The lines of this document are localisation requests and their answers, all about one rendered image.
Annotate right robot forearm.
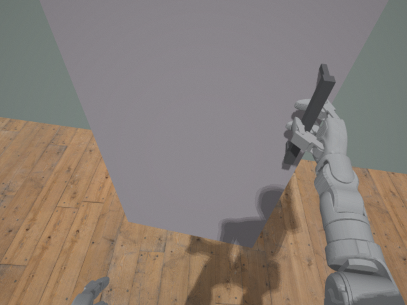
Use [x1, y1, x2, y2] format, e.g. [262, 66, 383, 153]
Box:
[314, 153, 405, 305]

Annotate fridge door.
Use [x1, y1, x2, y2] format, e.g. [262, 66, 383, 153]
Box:
[39, 0, 388, 248]

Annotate robot right hand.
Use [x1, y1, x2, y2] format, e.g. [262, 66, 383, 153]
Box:
[286, 99, 348, 164]

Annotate robot left hand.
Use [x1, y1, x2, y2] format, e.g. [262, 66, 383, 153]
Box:
[71, 276, 109, 305]

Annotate right robot upper arm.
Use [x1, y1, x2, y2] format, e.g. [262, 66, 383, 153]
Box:
[324, 271, 403, 305]

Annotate handle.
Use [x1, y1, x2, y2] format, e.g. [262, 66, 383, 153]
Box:
[284, 64, 336, 165]

